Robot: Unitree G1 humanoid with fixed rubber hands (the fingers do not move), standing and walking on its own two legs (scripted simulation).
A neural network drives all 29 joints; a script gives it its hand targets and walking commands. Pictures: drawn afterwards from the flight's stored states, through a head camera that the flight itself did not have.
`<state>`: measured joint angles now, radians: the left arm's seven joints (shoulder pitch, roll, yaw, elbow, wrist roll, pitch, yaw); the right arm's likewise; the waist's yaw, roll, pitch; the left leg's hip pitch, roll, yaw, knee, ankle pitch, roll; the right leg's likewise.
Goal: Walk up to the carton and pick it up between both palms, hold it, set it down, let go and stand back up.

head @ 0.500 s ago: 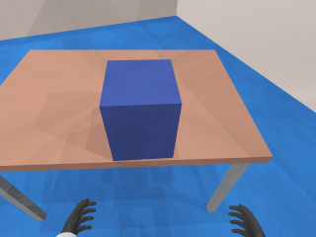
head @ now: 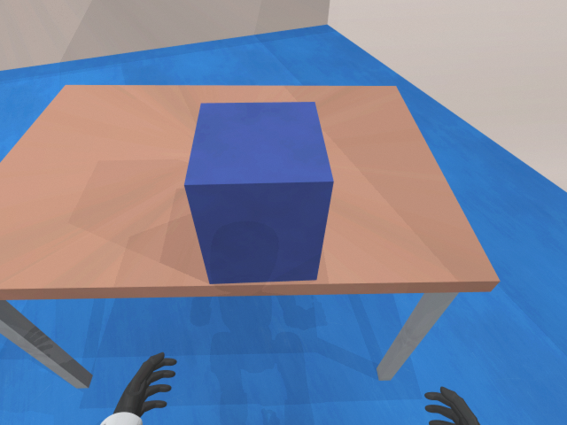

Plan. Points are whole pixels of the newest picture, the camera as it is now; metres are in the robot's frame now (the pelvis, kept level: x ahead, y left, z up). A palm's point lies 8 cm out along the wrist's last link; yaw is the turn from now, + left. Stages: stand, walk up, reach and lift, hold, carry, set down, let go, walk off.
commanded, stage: stand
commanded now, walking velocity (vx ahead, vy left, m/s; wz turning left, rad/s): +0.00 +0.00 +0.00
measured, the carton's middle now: (261, 195) +0.50 +0.05 +0.04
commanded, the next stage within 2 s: none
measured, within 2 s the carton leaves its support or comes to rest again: neither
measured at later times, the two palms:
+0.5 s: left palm out of the picture -0.01 +0.26 -0.11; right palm out of the picture +0.13 -0.23 -0.11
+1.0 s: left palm out of the picture -0.06 +0.22 -0.12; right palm out of the picture +0.07 -0.26 -0.12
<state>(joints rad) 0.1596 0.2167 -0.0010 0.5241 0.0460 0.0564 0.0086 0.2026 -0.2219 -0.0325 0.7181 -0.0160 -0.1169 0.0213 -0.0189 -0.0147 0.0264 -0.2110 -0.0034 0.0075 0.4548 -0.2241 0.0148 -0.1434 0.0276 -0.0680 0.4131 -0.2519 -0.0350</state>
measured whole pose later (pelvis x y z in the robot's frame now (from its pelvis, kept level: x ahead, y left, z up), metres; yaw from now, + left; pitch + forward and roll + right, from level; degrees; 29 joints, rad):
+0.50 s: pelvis -0.03 -0.01 -0.01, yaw +13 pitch +2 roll -1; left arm 0.29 0.24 0.05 0.70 0.01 0.05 0.01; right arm 0.27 -0.24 -0.01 0.69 -0.05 0.02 -0.01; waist 0.02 0.01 -0.02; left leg -0.39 -0.07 -0.10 0.51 -0.15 0.02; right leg -0.32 0.04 0.00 0.73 -0.49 -0.01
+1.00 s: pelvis -0.06 -0.04 +0.00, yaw +17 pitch +0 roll +0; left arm 0.29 0.21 0.03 0.79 0.02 -0.01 0.01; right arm 0.30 -0.22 -0.01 0.85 -0.03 0.01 -0.03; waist 0.01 0.00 -0.01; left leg -0.16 -0.03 -0.10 0.47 -0.30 0.00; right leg -0.21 0.03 -0.06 0.45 -0.24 -0.05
